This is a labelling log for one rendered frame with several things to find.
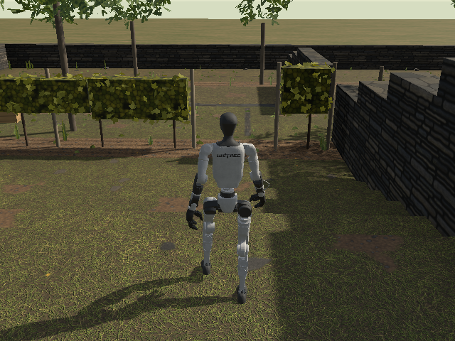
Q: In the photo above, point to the robot right upper arm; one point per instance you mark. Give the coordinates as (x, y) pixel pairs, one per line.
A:
(250, 150)

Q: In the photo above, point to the right robot foot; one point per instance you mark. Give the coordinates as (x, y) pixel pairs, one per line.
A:
(241, 297)

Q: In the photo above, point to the robot left upper arm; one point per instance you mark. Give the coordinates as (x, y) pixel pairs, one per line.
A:
(203, 159)

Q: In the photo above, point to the right robot hand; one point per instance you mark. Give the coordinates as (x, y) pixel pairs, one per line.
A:
(255, 197)

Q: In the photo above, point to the robot left forearm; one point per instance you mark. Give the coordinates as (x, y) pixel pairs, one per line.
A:
(195, 195)

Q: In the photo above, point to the left robot hand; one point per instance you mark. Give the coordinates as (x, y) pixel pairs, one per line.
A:
(189, 218)

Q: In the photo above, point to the left robot shin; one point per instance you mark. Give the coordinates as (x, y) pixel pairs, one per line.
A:
(207, 244)

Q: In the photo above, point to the robot right forearm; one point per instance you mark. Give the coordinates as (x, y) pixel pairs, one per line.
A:
(259, 187)

